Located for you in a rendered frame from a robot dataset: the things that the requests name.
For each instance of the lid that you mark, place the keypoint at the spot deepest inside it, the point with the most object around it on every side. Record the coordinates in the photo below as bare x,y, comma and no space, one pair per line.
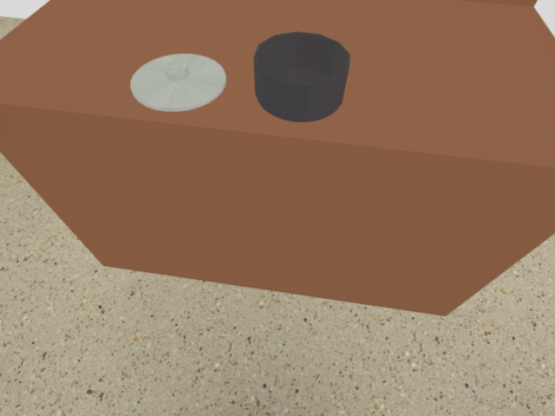
151,87

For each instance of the pot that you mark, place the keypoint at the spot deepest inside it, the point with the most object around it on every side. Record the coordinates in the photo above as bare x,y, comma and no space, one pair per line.
299,76

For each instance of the knob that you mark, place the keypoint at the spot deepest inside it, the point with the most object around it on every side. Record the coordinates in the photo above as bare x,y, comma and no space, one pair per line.
176,71

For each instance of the table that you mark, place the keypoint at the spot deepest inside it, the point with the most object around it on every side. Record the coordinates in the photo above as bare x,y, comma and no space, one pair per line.
434,176

